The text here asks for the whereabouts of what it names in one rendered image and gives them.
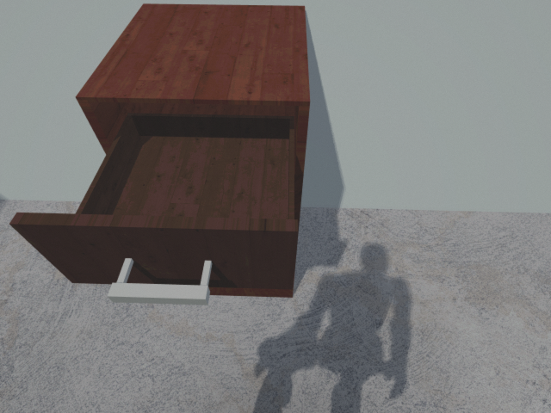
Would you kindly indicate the handle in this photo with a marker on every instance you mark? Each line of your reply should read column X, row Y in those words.
column 123, row 292

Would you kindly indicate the cabinet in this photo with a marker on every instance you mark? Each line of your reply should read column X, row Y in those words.
column 207, row 59

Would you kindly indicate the drawer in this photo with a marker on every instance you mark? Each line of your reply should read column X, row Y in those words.
column 174, row 191

